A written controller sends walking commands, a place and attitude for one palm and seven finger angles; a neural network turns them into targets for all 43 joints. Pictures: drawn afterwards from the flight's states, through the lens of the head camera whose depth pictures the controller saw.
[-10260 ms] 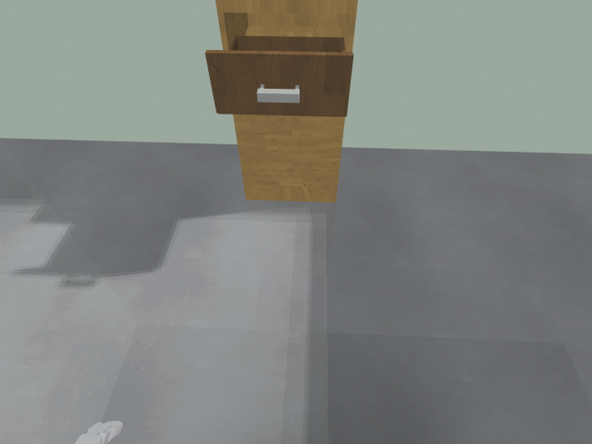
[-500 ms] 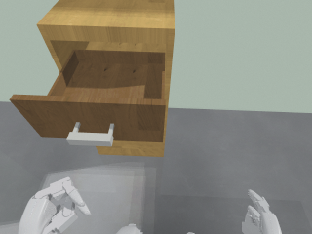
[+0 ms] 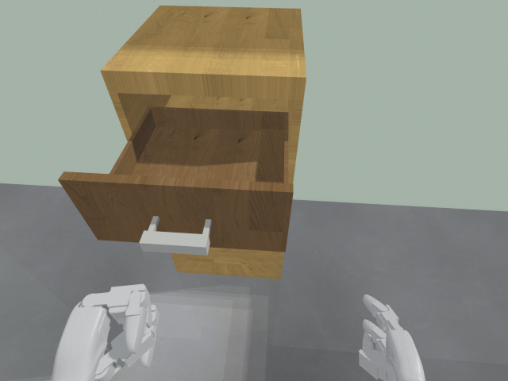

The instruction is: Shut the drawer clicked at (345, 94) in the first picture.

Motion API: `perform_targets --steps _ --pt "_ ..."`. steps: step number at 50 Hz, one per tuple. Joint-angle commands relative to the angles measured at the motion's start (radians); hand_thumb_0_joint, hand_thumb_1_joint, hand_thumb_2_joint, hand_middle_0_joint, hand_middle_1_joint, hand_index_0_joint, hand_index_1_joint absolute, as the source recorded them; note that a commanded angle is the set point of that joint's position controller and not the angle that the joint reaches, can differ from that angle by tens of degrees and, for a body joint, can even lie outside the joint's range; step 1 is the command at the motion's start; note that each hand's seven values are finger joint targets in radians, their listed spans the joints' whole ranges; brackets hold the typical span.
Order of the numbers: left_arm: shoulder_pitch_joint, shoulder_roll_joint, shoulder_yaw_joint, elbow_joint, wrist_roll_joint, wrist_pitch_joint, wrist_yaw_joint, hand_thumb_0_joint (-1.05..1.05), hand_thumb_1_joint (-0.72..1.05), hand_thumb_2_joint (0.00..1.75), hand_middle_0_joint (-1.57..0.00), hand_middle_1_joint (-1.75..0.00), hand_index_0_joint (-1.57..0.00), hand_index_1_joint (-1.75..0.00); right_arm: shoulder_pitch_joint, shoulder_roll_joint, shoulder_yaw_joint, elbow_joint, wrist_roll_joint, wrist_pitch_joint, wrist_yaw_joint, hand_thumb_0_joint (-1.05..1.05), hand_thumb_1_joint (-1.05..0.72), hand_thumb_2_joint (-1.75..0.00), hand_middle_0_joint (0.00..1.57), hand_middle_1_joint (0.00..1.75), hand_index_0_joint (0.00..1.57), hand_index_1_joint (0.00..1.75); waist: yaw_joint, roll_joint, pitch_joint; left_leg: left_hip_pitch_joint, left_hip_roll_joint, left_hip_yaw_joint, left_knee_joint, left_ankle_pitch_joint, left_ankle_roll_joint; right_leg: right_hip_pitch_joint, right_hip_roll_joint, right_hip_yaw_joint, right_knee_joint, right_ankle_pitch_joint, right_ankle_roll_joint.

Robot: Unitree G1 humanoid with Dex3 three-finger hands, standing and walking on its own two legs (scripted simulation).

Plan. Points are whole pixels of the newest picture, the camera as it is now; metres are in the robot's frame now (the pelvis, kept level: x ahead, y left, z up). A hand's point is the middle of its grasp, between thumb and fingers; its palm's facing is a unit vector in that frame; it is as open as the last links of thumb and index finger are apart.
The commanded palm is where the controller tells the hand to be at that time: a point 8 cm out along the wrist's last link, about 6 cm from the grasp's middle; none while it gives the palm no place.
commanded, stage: raise the hand and make a fist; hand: left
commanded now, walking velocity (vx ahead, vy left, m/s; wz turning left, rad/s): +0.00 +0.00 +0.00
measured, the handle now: (178, 232) +0.36 +0.18 +0.02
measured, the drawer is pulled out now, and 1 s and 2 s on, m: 0.28 0.28 0.28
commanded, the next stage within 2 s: bring the fist close to the handle in 0.38 s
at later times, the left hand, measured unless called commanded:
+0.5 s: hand (169, 338) +0.15 +0.12 +0.11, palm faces +0.03 -1.00 -0.09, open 3.3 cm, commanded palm +0.11 +0.18 +0.12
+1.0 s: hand (176, 323) +0.18 +0.13 +0.07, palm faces +0.03 -1.00 -0.06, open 3.3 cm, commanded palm +0.15 +0.18 +0.07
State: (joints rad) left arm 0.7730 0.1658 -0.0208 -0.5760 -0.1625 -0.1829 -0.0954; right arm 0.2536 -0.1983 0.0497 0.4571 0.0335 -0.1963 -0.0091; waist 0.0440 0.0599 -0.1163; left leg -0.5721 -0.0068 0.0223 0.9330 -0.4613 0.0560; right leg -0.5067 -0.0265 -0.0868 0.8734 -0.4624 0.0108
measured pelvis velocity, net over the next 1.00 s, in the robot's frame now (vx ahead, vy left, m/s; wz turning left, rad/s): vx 0.00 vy -0.04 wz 0.01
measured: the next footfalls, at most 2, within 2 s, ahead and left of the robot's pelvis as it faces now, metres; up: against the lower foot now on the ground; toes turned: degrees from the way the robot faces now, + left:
none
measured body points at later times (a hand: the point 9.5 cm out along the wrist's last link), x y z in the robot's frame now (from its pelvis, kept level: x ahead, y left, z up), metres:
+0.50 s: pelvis +0.00 -0.03 +0.00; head +0.00 -0.05 +0.45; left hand +0.15 +0.17 +0.12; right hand +0.19 -0.26 -0.06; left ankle +0.01 +0.08 -0.69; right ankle -0.01 -0.13 -0.69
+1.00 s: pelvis +0.00 -0.04 +0.00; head +0.04 -0.06 +0.45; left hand +0.18 +0.18 +0.08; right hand +0.19 -0.28 -0.08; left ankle +0.01 +0.08 -0.69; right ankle -0.01 -0.13 -0.69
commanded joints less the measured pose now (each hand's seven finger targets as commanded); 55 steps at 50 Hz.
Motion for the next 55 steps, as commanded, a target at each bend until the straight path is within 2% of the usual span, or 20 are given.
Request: perform_targets --steps 1,2,4,7,10,14,19,22,29,31,32,35,37,43,44,47,48,51,52,55 --pt "0.026 0.026 -0.008 -0.21 -0.004 -0.037 -0.007 0.0 0.9 0.9 -1.4 -1.6 -1.4 -1.6 -0.096 -0.125 -0.059 -0.183 0.011 -0.068 -0.012 0.0 -0.9 -0.9 0.2 0.3 0.2 0.3 -0.031 -0.049 -0.019 0.088 0.04 -0.104 -0.217 0.194 -0.04 -0.031 0.037 -0.036 -0.109 0.122 -0.028" --pt "0.031 0.053 0.02 -0.181 0.003 -0.031 -0.002 0.0 0.9 0.9 -1.4 -1.6 -1.4 -1.6 -0.103 -0.127 -0.063 -0.178 0.014 -0.066 -0.016 0.0 -0.9 -0.9 0.2 0.3 0.2 0.3 -0.028 -0.072 0.0 0.073 0.04 -0.106 -0.221 0.177 -0.038 -0.028 0.038 -0.035 -0.115 0.112 -0.029" --pt "0.053 0.044 0.015 -0.193 0.004 -0.03 -0.001 0.0 0.9 0.9 -1.4 -1.6 -1.4 -1.6 -0.1 -0.124 -0.062 -0.188 0.013 -0.064 -0.018 0.0 -0.9 -0.9 0.2 0.3 0.2 0.3 -0.021 -0.052 -0.016 0.076 0.033 -0.093 -0.218 0.177 -0.036 -0.02 0.035 -0.031 -0.114 0.114 -0.03" --pt "0.056 0.075 0.059 -0.213 -0.001 -0.045 0.015 0.0 0.9 0.9 -1.4 -1.6 -1.4 -1.6 -0.103 -0.12 -0.065 -0.185 0.012 -0.064 -0.022 0.0 -0.9 -0.9 0.2 0.3 0.2 0.3 -0.007 -0.038 -0.045 0.081 0.029 -0.084 -0.215 0.188 -0.036 0.0 0.036 -0.026 -0.116 0.123 -0.032" --pt "0.039 0.085 0.09 -0.229 -0.02 -0.077 0.023 0.0 0.9 0.9 -1.4 -1.6 -1.4 -1.6 -0.09 -0.115 -0.068 -0.178 0.013 -0.07 -0.025 0.0 -0.9 -0.9 0.2 0.3 0.2 0.3 -0.01 -0.036 -0.064 0.088 0.026 -0.071 -0.202 0.21 -0.035 0.008 0.036 -0.019 -0.119 0.148 -0.032" --pt "0.043 0.072 0.085 -0.195 -0.041 -0.11 0.007 0.0 0.9 0.9 -1.4 -1.6 -1.4 -1.6 -0.089 -0.12 -0.069 -0.16 0.015 -0.087 -0.024 0.0 -0.9 -0.9 0.2 0.3 0.2 0.3 -0.022 -0.028 -0.038 0.079 0.022 -0.063 -0.19 0.209 -0.031 0.0 0.036 -0.012 -0.133 0.159 -0.031" --pt "0.027 0.082 0.091 -0.133 -0.054 -0.103 -0.032 0.0 0.9 0.9 -1.4 -1.6 -1.4 -1.6 -0.095 -0.126 -0.072 -0.147 0.019 -0.102 -0.029 0.0 -0.9 -0.9 0.2 0.3 0.2 0.3 -0.032 -0.052 -0.015 0.061 0.013 -0.051 -0.179 0.189 -0.024 0.009 0.029 0.017 -0.169 0.16 -0.026" --pt "0.004 0.136 0.158 -0.095 -0.061 -0.096 -0.04 0.0 0.9 0.9 -1.4 -1.6 -1.4 -1.6 -0.103 -0.125 -0.074 -0.134 0.021 -0.1 -0.042 0.0 -0.9 -0.9 0.2 0.3 0.2 0.3 -0.023 -0.095 -0.003 0.045 0.008 -0.046 -0.175 0.168 -0.024 0.024 0.025 0.051 -0.206 0.122 -0.024" --pt "-0.053 0.126 0.218 0.03 -0.107 -0.134 -0.077 0.0 0.9 0.9 -1.4 -1.6 -1.4 -1.6 -0.097 -0.119 -0.075 -0.09 0.02 -0.109 -0.054 0.0 -0.9 -0.9 0.2 0.3 0.2 0.3 -0.027 -0.102 -0.014 0.043 -0.001 -0.037 -0.152 0.211 -0.028 0.047 0.012 0.087 -0.224 0.218 -0.009" --pt "-0.071 0.125 0.217 0.051 -0.113 -0.152 -0.102 0.0 0.9 0.9 -1.4 -1.6 -1.4 -1.6 -0.094 -0.124 -0.077 -0.083 0.018 -0.116 -0.053 0.0 -0.9 -0.9 0.2 0.3 0.2 0.3 -0.033 -0.088 -0.042 0.049 -0.004 -0.034 -0.141 0.234 -0.029 0.06 0.003 0.096 -0.217 0.286 -0.001" --pt "-0.092 0.127 0.209 0.049 -0.109 -0.161 -0.109 0.0 0.9 0.9 -1.4 -1.6 -1.4 -1.6 -0.099 -0.127 -0.074 -0.076 0.016 -0.119 -0.051 0.0 -0.9 -0.9 0.2 0.3 0.2 0.3 -0.032 -0.051 -0.046 0.053 -0.006 -0.034 -0.138 0.249 -0.028 0.067 0.002 0.098 -0.213 0.306 -0.003" --pt "-0.097 0.121 0.193 0.073 -0.108 -0.178 -0.134 0.0 0.9 0.9 -1.4 -1.6 -1.4 -1.6 -0.089 -0.127 -0.079 -0.071 0.012 -0.128 -0.045 0.0 -0.9 -0.9 0.2 0.3 0.2 0.3 -0.041 -0.063 -0.084 0.061 -0.008 -0.036 -0.13 0.28 -0.026 0.077 -0.004 0.096 -0.195 0.385 0.004" --pt "-0.123 0.151 0.229 0.11 -0.106 -0.192 -0.137 0.0 0.9 0.9 -1.4 -1.6 -1.4 -1.6 -0.091 -0.131 -0.085 -0.055 0.011 -0.125 -0.048 0.0 -0.9 -0.9 0.2 0.3 0.2 0.3 -0.044 -0.096 -0.078 0.047 -0.006 -0.038 -0.123 0.283 -0.026 0.078 -0.006 0.104 -0.196 0.397 0.008" --pt "-0.161 0.105 0.193 0.147 -0.104 -0.227 -0.122 0.0 0.9 0.9 -1.4 -1.6 -1.4 -1.6 -0.096 -0.133 -0.09 -0.059 0.005 -0.118 -0.044 0.0 -0.9 -0.9 0.2 0.3 0.2 0.3 -0.043 -0.065 -0.082 0.045 -0.008 -0.033 -0.124 0.271 -0.025 0.031 0.007 0.072 -0.164 0.321 -0.007" --pt "-0.164 0.105 0.191 0.149 -0.102 -0.231 -0.117 0.0 0.9 0.9 -1.4 -1.6 -1.4 -1.6 -0.095 -0.133 -0.091 -0.061 0.004 -0.117 -0.04 0.0 -0.9 -0.9 0.2 0.3 0.2 0.3 -0.041 -0.05 -0.093 0.045 -0.009 -0.034 -0.124 0.273 -0.026 0.027 0.009 0.064 -0.153 0.316 -0.011" --pt "-0.18 0.124 0.211 0.196 -0.089 -0.239 -0.1 0.0 0.9 0.9 -1.4 -1.6 -1.4 -1.6 -0.099 -0.138 -0.095 -0.05 0.0 -0.1 -0.042 0.0 -0.9 -0.9 0.2 0.3 0.2 0.3 -0.045 -0.086 -0.092 0.017 -0.007 -0.035 -0.109 0.266 -0.024 0.012 0.011 0.069 -0.143 0.301 -0.011" --pt "-0.166 0.102 0.194 0.201 -0.089 -0.243 -0.1 0.0 0.9 0.9 -1.4 -1.6 -1.4 -1.6 -0.095 -0.135 -0.096 -0.059 -0.002 -0.096 -0.04 0.0 -0.9 -0.9 0.2 0.3 0.2 0.3 -0.041 -0.092 -0.109 0.014 -0.008 -0.032 -0.107 0.267 -0.025 0.012 0.011 0.067 -0.133 0.304 -0.01" --pt "-0.198 0.091 0.169 0.205 -0.085 -0.25 -0.099 0.0 0.9 0.9 -1.4 -1.6 -1.4 -1.6 -0.097 -0.14 -0.094 -0.071 -0.002 -0.087 -0.037 0.0 -0.9 -0.9 0.2 0.3 0.2 0.3 -0.047 -0.064 -0.118 0.001 -0.007 -0.033 -0.1 0.252 -0.026 -0.019 0.016 0.053 -0.109 0.272 -0.015" --pt "-0.233 0.108 0.176 0.209 -0.077 -0.256 -0.091 0.0 0.9 0.9 -1.4 -1.6 -1.4 -1.6 -0.101 -0.143 -0.094 -0.066 -0.005 -0.082 -0.038 0.0 -0.9 -0.9 0.2 0.3 0.2 0.3 -0.055 -0.087 -0.107 -0.014 -0.004 -0.037 -0.092 0.243 -0.024 -0.033 0.017 0.058 -0.108 0.253 -0.015" --pt "-0.268 0.105 0.173 0.217 -0.077 -0.272 -0.084 0.0 0.9 0.9 -1.4 -1.6 -1.4 -1.6 -0.092 -0.145 -0.092 -0.071 -0.008 -0.077 -0.039 0.0 -0.9 -0.9 0.2 0.3 0.2 0.3 -0.056 -0.056 -0.128 -0.03 -0.003 -0.04 -0.077 0.217 -0.027 -0.068 0.021 0.051 -0.082 0.206 -0.021"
